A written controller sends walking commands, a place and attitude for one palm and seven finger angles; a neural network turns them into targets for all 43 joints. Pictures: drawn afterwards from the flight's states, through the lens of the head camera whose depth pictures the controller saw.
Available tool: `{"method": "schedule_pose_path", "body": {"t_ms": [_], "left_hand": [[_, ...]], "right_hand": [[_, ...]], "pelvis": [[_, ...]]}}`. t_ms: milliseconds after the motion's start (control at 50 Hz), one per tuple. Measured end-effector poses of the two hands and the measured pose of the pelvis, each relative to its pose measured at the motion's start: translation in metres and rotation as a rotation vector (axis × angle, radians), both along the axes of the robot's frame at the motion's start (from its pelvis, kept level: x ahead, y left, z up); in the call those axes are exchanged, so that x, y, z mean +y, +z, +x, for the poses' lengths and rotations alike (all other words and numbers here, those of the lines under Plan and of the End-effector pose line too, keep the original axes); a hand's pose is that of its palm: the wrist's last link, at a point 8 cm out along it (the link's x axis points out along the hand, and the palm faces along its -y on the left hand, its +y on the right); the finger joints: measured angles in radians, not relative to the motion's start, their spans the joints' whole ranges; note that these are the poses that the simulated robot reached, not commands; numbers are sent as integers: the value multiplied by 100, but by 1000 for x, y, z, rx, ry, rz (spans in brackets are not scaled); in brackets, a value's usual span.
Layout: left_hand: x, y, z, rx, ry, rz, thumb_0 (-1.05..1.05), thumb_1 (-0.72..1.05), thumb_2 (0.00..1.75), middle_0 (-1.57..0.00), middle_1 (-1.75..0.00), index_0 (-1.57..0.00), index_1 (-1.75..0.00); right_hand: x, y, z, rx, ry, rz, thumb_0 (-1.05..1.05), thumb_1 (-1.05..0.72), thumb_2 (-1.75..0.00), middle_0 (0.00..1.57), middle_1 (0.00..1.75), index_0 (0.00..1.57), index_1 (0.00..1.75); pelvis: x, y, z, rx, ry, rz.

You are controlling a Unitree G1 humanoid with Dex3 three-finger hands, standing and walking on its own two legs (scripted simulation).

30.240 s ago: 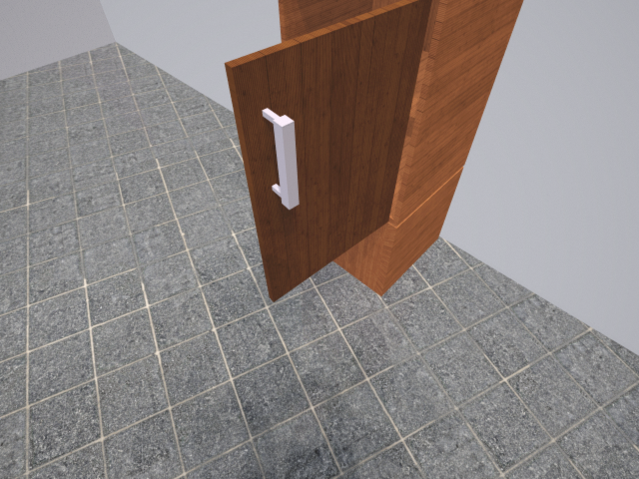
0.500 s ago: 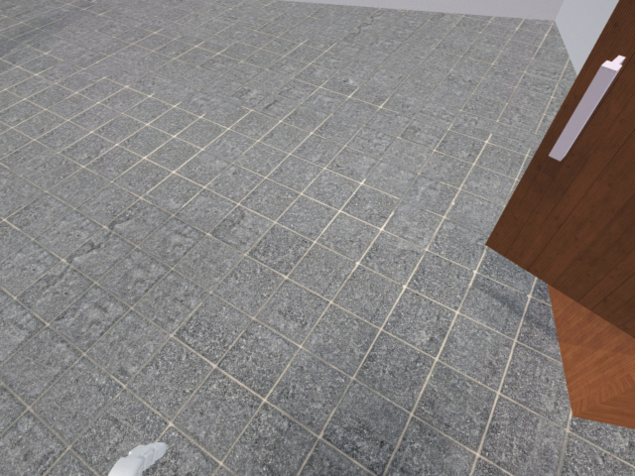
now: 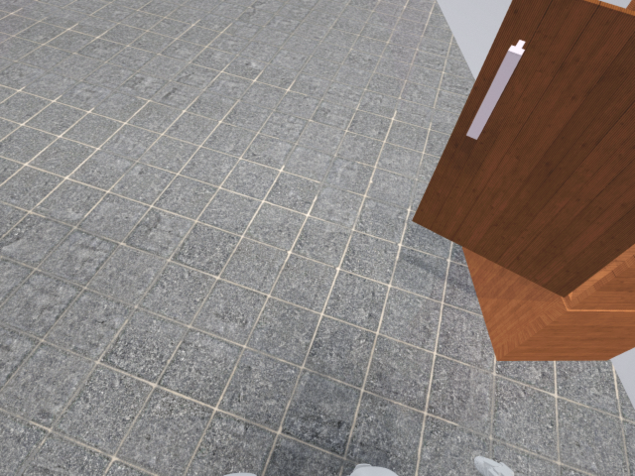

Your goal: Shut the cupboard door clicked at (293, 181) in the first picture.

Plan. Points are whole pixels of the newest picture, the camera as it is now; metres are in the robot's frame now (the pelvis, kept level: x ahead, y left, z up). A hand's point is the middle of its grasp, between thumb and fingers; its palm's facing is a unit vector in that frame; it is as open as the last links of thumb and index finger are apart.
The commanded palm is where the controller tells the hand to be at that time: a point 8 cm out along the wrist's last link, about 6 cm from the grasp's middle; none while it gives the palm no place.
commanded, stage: turn to face it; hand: left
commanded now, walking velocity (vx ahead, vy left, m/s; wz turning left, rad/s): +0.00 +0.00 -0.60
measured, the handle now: (495, 91) +0.74 -0.25 +0.09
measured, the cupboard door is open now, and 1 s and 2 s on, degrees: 56 56 56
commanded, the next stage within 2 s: take the last steps up to it in 0.70 s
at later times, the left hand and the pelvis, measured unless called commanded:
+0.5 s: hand (226, 446) +0.17 +0.13 -0.14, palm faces -0.29 -0.92 -0.28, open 7.4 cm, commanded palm none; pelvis +0.01 -0.03 +0.00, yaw -17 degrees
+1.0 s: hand (198, 446) +0.17 +0.17 -0.16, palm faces -0.40 -0.90 -0.17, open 7.4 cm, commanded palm none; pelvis +0.04 +0.01 +0.02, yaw -25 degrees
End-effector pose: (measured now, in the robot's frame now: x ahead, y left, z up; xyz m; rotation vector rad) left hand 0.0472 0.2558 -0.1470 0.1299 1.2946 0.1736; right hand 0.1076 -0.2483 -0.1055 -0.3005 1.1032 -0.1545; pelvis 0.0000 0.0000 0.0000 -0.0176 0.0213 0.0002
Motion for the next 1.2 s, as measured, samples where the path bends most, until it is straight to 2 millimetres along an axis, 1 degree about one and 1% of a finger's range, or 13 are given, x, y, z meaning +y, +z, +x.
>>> {"method": "schedule_pose_path", "body": {"t_ms": [100,180,260,360,400,500,620,780,840,940,1040,1120,1200], "left_hand": [[14,12,25,-12,-63,7,1,91,89,-20,-30,-20,-30],[12,19,51,-33,-126,19,1,91,89,-20,-30,-20,-30],[-5,25,83,-62,-212,32,1,91,89,-20,-30,-19,-30],[-43,28,122,-143,-328,61,0,91,89,-20,-30,-20,-30],[-57,31,129,-170,-358,72,0,91,89,-20,-30,-20,-30],[-76,39,126,-151,-395,68,0,91,89,-20,-30,-20,-30],[-81,30,119,-107,-411,24,0,90,89,-20,-30,-20,-30],[-54,-4,120,-40,-394,-32,0,90,89,-21,-30,-20,-30],[-43,-4,122,-4,-407,-28,0,90,89,-20,-30,-20,-30],[-33,7,128,23,-438,-23,0,91,89,-20,-30,-20,-30],[-40,18,141,33,-489,-14,0,91,89,-20,-30,-20,-30],[-63,22,161,16,-545,-15,1,91,89,-20,-30,-19,-30],[-102,27,186,-34,-596,-25,1,91,89,-20,-30,-19,-30]], "right_hand": [[7,7,-30,40,-65,1,0,-90,-90,21,30,21,30],[3,4,-59,76,-144,15,0,-90,-90,21,30,21,30],[-7,-7,-92,118,-235,39,0,-90,-90,21,30,21,30],[-30,-34,-134,166,-346,80,0,-90,-90,21,30,21,30],[-39,-43,-146,194,-382,87,0,-90,-90,21,30,21,30],[-45,-36,-149,194,-427,94,0,-90,-90,20,30,20,30],[-37,-22,-135,144,-440,92,0,-90,-90,20,30,20,30],[-7,-15,-112,83,-447,36,0,-90,-90,20,30,20,30],[8,-8,-113,81,-450,31,0,-90,-90,20,30,20,30],[29,0,-128,109,-485,52,0,-90,-90,21,30,21,30],[42,-1,-157,154,-566,89,0,-90,-90,21,30,21,30],[48,-4,-189,221,-641,121,0,-90,-90,21,30,21,30],[49,-10,-221,310,-703,165,0,-90,-90,21,30,21,30]], "pelvis": [[6,10,2,-6,-59,-26],[6,13,3,-6,-113,-33],[-1,10,4,-8,-169,-26],[-21,-5,6,-11,-228,9],[-25,-8,5,-10,-250,3],[-28,3,6,-9,-289,16],[-25,8,12,-8,-317,14],[2,-4,29,-13,-364,-11],[8,1,31,-18,-393,-17],[13,12,37,-6,-421,-28],[8,18,44,1,-452,-29],[-4,20,49,-5,-473,-22],[-23,17,54,-14,-485,-9]]}}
